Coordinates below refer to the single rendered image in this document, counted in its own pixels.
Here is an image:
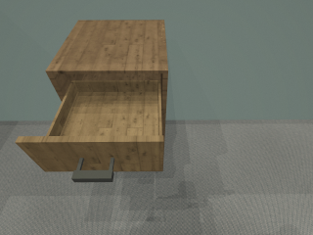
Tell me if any handle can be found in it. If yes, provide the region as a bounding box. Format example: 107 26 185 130
71 158 114 183

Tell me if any cabinet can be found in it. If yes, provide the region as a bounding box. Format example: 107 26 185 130
45 20 168 172

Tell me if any drawer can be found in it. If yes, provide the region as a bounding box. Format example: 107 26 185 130
15 80 164 172

